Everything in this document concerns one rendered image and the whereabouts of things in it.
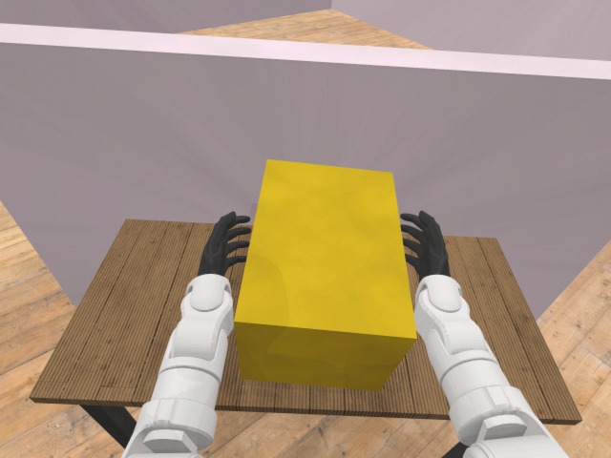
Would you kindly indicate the right robot forearm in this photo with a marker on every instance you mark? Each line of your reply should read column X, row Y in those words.
column 483, row 404

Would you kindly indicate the table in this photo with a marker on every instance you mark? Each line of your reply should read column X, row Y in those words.
column 111, row 351

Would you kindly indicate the carton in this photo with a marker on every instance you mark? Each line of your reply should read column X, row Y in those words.
column 325, row 298

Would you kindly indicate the right robot hand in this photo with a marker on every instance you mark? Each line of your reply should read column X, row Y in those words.
column 432, row 255

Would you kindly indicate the right robot upper arm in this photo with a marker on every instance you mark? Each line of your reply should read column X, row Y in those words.
column 531, row 446

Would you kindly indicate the left robot forearm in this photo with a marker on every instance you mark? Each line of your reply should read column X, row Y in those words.
column 181, row 417

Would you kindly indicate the left robot hand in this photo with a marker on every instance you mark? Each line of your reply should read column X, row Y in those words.
column 214, row 258

